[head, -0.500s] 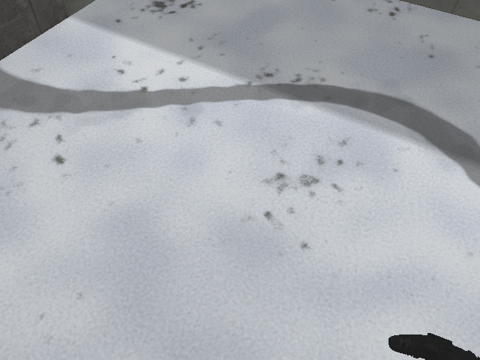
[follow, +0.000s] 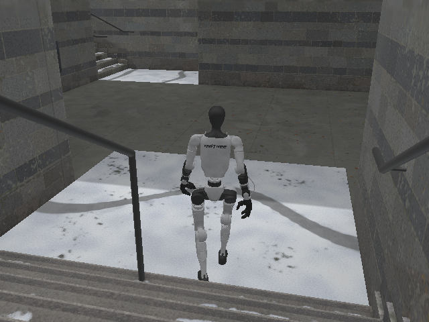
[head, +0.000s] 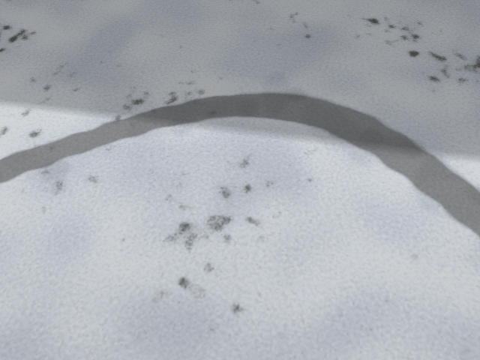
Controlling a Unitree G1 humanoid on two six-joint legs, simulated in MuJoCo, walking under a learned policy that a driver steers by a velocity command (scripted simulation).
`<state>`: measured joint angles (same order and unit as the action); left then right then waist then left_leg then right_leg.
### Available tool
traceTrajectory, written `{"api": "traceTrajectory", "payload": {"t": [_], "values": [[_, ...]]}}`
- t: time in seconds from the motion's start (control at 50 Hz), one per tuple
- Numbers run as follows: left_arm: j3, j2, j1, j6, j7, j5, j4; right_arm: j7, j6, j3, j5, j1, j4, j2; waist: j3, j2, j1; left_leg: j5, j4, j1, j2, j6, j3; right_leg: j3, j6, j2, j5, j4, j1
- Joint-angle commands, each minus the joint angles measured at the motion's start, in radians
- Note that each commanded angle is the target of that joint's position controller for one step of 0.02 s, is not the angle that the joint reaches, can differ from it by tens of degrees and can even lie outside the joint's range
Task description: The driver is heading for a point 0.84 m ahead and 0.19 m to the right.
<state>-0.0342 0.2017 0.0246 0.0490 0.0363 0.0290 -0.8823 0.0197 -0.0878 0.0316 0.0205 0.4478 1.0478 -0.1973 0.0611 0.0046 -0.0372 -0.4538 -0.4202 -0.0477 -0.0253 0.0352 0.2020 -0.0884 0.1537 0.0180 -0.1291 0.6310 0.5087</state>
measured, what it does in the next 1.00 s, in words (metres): walks ahead, turning right: right foot, then left foot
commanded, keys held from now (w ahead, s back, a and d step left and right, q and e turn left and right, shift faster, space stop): w+e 0.66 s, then w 0.34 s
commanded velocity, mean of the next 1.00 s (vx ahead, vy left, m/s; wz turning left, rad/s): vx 0.50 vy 0.00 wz -0.47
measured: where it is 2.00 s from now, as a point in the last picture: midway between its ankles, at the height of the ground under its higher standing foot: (334, 249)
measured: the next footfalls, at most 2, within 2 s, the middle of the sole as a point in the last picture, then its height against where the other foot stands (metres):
right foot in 0.02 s outside the picture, level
left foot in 0.56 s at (235, 346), level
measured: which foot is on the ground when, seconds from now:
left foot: down 0.00-0.02, up 0.04-0.54, down 0.56-1.00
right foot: up 0.00-0.00, down 0.02-0.56, up 0.58-1.00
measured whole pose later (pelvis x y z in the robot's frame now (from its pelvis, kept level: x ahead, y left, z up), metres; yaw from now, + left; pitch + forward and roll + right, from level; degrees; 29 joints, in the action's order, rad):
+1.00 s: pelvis +0.50 -0.08 +0.02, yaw -29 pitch +2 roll +2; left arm -0.01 0.23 0.04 0.03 0.06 0.04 -0.74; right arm -0.01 -0.08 0.03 0.02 0.46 0.94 -0.23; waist 0.03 -0.03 -0.08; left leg -0.30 -0.24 -0.04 -0.01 0.00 0.14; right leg -0.04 0.06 -0.04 -0.14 0.61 0.53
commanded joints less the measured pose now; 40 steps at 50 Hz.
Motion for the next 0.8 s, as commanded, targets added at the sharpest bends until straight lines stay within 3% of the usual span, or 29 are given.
{"api": "traceTrajectory", "payload": {"t": [0.02, 0.04, 0.06, 0.08, 0.1, 0.12, 0.14, 0.16, 0.18, 0.24, 0.34, 0.42, 0.44, 0.48, 0.52, 0.54, 0.56, 0.58, 0.6, 0.62, 0.64, 0.66, 0.7, 0.74, 0.8], "values": [[-0.052, 0.145, 0.354, 0.009, -0.014, 0.012, -0.057, 0.003, 0.006, 0.026, 0.001, -0.004, -0.072, -0.163, -0.169, 0.016, 0.196, 0.930, -0.496, 0.210, 0.222, 0.056, -0.015, 0.105, 0.101, -0.010, -0.104, -0.106, -0.470], [-0.079, 0.264, 0.389, 0.006, -0.023, 0.021, -0.039, -0.013, 0.003, 0.004, -0.006, 0.056, -0.122, -0.053, -0.268, -0.216, 0.140, 0.082, -0.899, 0.552, 0.062, 0.005, 0.002, 0.587, 0.249, -0.320, -0.016, -0.162, -0.730], [-0.079, 0.259, 0.426, -0.015, -0.022, -0.020, -0.045, -0.017, -0.002, 0.022, -0.003, -0.038, -0.161, -0.135, -0.307, -0.162, 0.177, -0.092, -1.025, 0.776, -0.028, 0.001, -0.192, 0.884, 0.312, -0.376, -0.113, -0.318, -0.823], [-0.072, 0.238, 0.358, -0.022, -0.032, -0.018, -0.050, -0.017, -0.012, 0.026, -0.007, -0.128, -0.196, -0.149, -0.137, -0.080, 0.144, 0.001, -0.977, 0.883, 0.050, 0.004, -0.236, 0.735, 0.264, -0.351, -0.124, -0.340, -0.723], [-0.064, 0.200, 0.306, -0.020, -0.033, -0.016, -0.045, -0.016, -0.021, 0.025, -0.007, -0.154, -0.202, -0.145, -0.049, -0.038, 0.110, 0.064, -0.875, 0.845, 0.086, 0.004, -0.233, 0.633, 0.215, -0.312, -0.009, -0.353, -0.589], [-0.058, 0.174, 0.259, -0.014, -0.034, -0.014, -0.040, -0.011, -0.017, 0.021, -0.003, -0.142, -0.199, -0.123, -0.017, -0.005, 0.056, 0.093, -0.783, 0.759, 0.113, -0.005, -0.241, 0.532, 0.175, -0.254, 0.151, -0.359, -0.472], [-0.052, 0.148, 0.224, -0.007, -0.035, -0.015, -0.029, -0.007, 0.002, 0.020, 0.015, -0.117, -0.191, -0.111, -0.023, -0.011, 0.024, 0.100, -0.729, 0.678, 0.124, -0.021, -0.242, 0.464, 0.154, -0.212, 0.242, -0.365, -0.402], [-0.048, 0.137, 0.220, 0.003, -0.033, -0.017, -0.026, -0.008, 0.020, 0.011, 0.018, -0.107, -0.188, -0.085, -0.042, -0.014, 0.008, 0.100, -0.703, 0.620, 0.120, -0.033, -0.238, 0.430, 0.144, -0.189, 0.286, -0.373, -0.354], [-0.052, 0.151, 0.236, 0.010, -0.032, -0.021, -0.027, -0.014, 0.033, 0.014, 0.024, -0.121, -0.197, -0.092, -0.054, -0.015, 0.007, 0.111, -0.681, 0.610, 0.112, -0.044, -0.228, 0.414, 0.146, -0.174, 0.319, -0.384, -0.348], [-0.066, 0.195, 0.286, 0.012, -0.039, -0.037, -0.032, -0.024, 0.052, 0.021, 0.019, -0.232, -0.233, -0.108, -0.034, -0.029, 0.021, 0.225, -0.581, 0.650, 0.111, -0.073, -0.208, 0.379, 0.121, -0.138, 0.295, -0.417, -0.335], [-0.067, 0.193, 0.402, 0.006, -0.038, -0.027, -0.033, -0.030, 0.055, 0.021, 0.010, -0.446, -0.318, -0.105, -0.027, -0.059, 0.096, 0.378, -0.423, 0.748, 0.097, -0.096, -0.214, 0.420, 0.088, -0.126, 0.269, -0.399, -0.442], [-0.065, 0.189, 0.454, 0.009, -0.043, -0.014, -0.023, -0.048, 0.039, 0.013, 0.009, -0.541, -0.352, -0.110, -0.007, -0.080, 0.140, 0.411, -0.246, 0.704, 0.054, -0.074, -0.202, 0.433, 0.081, -0.115, 0.319, -0.357, -0.478], [-0.067, 0.199, 0.469, 0.006, -0.045, -0.013, -0.026, -0.044, 0.037, 0.012, 0.006, -0.578, -0.373, -0.115, 0.007, -0.078, 0.143, 0.391, -0.235, 0.696, 0.042, -0.071, -0.204, 0.466, 0.078, -0.135, 0.344, -0.342, -0.489], [-0.072, 0.221, 0.439, 0.006, -0.053, -0.011, -0.008, -0.041, 0.030, 0.013, 0.001, -0.534, -0.376, -0.138, 0.001, -0.095, 0.106, 0.355, -0.152, 0.611, 0.033, -0.052, -0.228, 0.495, 0.054, -0.149, 0.376, -0.301, -0.499], [-0.077, 0.243, 0.378, 0.008, -0.052, -0.008, 0.021, -0.027, 0.015, 0.024, -0.009, -0.380, -0.336, -0.180, -0.046, -0.107, 0.034, 0.304, -0.073, 0.365, -0.015, -0.024, -0.205, 0.484, 0.008, -0.111, 0.505, -0.188, -0.429], [-0.074, 0.241, 0.355, 0.021, -0.042, -0.016, 0.027, -0.015, 0.001, 0.037, -0.001, -0.235, -0.302, -0.214, -0.130, -0.048, -0.042, 0.337, -0.025, 0.152, 0.009, 0.001, -0.225, 0.444, -0.019, -0.057, 0.516, -0.010, -0.374], [-0.057, 0.179, 0.362, 0.034, -0.032, -0.030, 0.060, 0.003, -0.007, 0.055, 0.022, -0.072, -0.293, -0.291, -0.286, 0.060, -0.098, 0.146, -0.003, -0.086, 0.222, 0.047, -0.429, 0.366, -0.040, 0.006, 0.292, 0.263, -0.255], [-0.041, 0.088, 0.497, 0.029, -0.035, -0.065, 0.083, 0.007, 0.007, 0.070, 0.042, -0.072, -0.308, -0.362, -0.405, 0.308, -0.019, 0.107, 0.104, -0.295, 0.489, 0.171, -0.890, 0.244, -0.067, 0.160, -0.436, 0.528, 0.031], [-0.049, 0.183, 0.486, 0.012, -0.046, -0.025, 0.057, 0.002, 0.022, 0.065, 0.024, -0.136, -0.315, -0.286, -0.313, 0.179, 0.010, -0.054, 0.137, -0.176, 0.471, 0.177, -0.960, 0.226, -0.054, 0.058, -0.390, 0.631, 0.120], [-0.054, 0.193, 0.411, 0.005, -0.038, -0.013, 0.057, -0.001, 0.024, 0.044, 0.015, -0.202, -0.330, -0.198, -0.166, 0.067, 0.014, -0.050, 0.163, -0.023, 0.419, 0.154, -0.792, 0.215, -0.057, 0.017, -0.286, 0.625, 0.116], [-0.051, 0.173, 0.363, 0.002, -0.028, -0.011, 0.067, -0.005, 0.023, 0.033, 0.015, -0.239, -0.327, -0.156, -0.093, 0.023, 0.024, 0.079, 0.187, 0.076, 0.364, 0.133, -0.642, 0.200, -0.065, -0.016, -0.224, 0.585, 0.099], [-0.053, 0.162, 0.352, -0.007, -0.015, -0.001, 0.067, -0.005, 0.020, 0.022, 0.011, -0.233, -0.316, -0.133, -0.066, 0.062, 0.035, 0.220, 0.193, 0.131, 0.321, 0.114, -0.528, 0.197, -0.069, -0.039, -0.202, 0.554, 0.077], [-0.045, 0.136, 0.350, -0.025, -0.003, 0.006, 0.076, -0.011, 0.001, 0.025, 0.007, -0.183, -0.282, -0.141, -0.054, 0.112, 0.046, 0.389, 0.215, 0.175, 0.279, 0.108, -0.419, 0.180, -0.080, -0.042, -0.189, 0.533, 0.046], [-0.040, 0.120, 0.327, -0.031, 0.004, 0.002, 0.088, -0.021, -0.020, 0.026, -0.001, -0.146, -0.261, -0.140, -0.062, 0.108, 0.052, 0.511, 0.226, 0.159, 0.272, 0.123, -0.360, 0.184, -0.083, -0.034, -0.166, 0.509, 0.074], [-0.030, 0.110, 0.221, -0.029, 0.012, 0.007, 0.123, -0.027, -0.028, 0.029, 0.000, -0.108, -0.233, -0.145, -0.036, 0.099, 0.041, 0.542, 0.267, 0.136, 0.267, 0.141, -0.288, 0.177, -0.100, -0.045, -0.082, 0.410, 0.153]]}}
